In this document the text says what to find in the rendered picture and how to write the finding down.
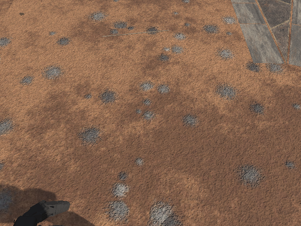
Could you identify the left robot hand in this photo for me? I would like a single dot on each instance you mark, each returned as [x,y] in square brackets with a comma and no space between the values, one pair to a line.
[41,211]

